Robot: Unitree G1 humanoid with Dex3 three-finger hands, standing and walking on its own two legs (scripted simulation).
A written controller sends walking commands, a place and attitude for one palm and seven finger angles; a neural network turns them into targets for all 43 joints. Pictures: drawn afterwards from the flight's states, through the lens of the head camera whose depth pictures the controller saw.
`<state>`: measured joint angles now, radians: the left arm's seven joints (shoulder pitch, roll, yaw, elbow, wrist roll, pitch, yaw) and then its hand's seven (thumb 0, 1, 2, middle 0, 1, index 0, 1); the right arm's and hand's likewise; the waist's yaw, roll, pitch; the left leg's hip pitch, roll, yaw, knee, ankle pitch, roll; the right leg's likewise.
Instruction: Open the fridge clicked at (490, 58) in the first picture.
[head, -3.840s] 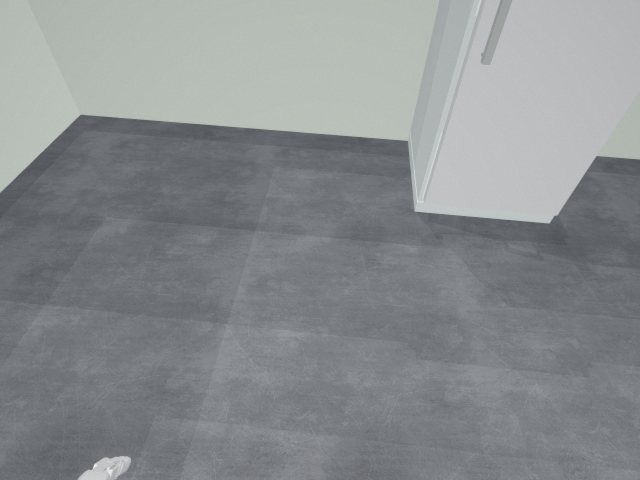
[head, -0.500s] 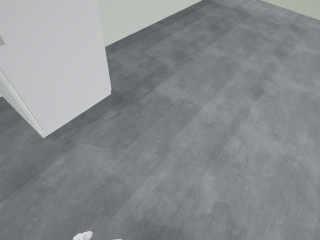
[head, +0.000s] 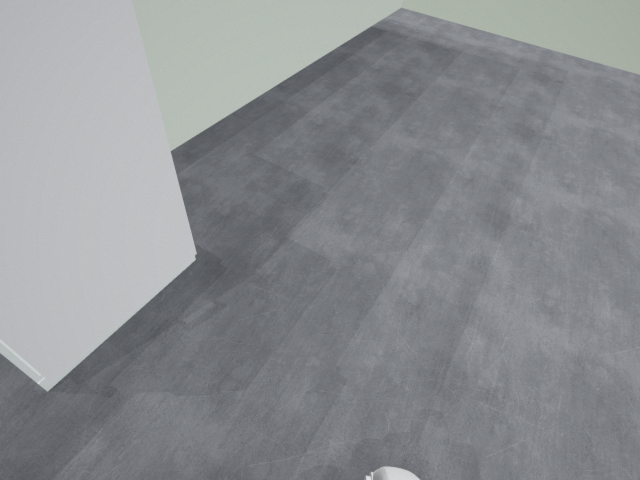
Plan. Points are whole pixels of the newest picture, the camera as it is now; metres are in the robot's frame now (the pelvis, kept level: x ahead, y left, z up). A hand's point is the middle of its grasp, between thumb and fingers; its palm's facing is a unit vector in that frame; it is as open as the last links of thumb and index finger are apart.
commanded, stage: walk to a spot facing it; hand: left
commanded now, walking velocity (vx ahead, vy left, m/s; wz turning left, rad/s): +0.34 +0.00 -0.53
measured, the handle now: out of the picture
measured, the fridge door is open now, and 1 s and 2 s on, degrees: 0 0 0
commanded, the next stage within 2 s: turn to face it in 0.28 s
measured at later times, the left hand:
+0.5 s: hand (267, 372) +0.31 +0.10 -0.17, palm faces -0.19 -0.95 -0.24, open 7.3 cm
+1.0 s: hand (241, 342) +0.37 +0.15 -0.17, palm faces +0.08 -0.97 -0.24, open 7.4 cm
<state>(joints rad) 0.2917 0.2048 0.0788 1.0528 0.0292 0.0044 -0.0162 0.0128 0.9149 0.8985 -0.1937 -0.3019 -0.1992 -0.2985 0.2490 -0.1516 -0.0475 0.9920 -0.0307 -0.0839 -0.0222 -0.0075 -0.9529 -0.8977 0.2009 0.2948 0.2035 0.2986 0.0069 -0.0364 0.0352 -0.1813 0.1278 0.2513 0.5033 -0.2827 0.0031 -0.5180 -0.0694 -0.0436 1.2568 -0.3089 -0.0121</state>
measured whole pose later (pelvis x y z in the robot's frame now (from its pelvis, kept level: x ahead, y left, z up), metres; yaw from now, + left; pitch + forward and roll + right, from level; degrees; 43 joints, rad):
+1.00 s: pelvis +0.29 -0.05 +0.00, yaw +2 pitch +0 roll -1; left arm 0.16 0.21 0.08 0.97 0.02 0.05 0.02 0.01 0.91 0.90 -0.20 -0.30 -0.20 -0.30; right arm 0.22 -0.17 -0.05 0.96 -0.02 0.02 0.00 0.01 -0.91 -0.90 0.20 0.29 0.20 0.30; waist -0.03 0.00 0.08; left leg -0.34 0.01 0.05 0.50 -0.17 0.05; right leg -0.46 -0.08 -0.02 1.02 -0.44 0.08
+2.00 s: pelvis +0.26 -0.12 +0.00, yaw +39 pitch +0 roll +0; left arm 0.13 0.25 0.07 0.88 0.01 0.06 0.02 0.01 0.91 0.90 -0.20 -0.30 -0.20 -0.30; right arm 0.18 -0.22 -0.05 0.91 -0.03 0.05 0.01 0.01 -0.90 -0.90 0.20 0.30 0.20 0.30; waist -0.02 0.01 0.07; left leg -0.26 -0.03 -0.07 0.51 -0.25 0.00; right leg -0.42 -0.07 -0.02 0.87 -0.43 0.10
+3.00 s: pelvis +0.26 -0.12 +0.00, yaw +59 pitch -2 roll +1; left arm 0.22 0.18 0.04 1.02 0.03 0.01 -0.02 0.01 0.91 0.90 -0.19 -0.30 -0.20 -0.30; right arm 0.37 -0.18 -0.04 1.08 -0.03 -0.01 -0.01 0.00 -0.92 -0.90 0.20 0.29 0.20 0.30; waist -0.03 0.01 0.02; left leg -0.06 -0.01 0.05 0.41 -0.31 0.02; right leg -0.34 -0.08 -0.10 0.65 -0.33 0.05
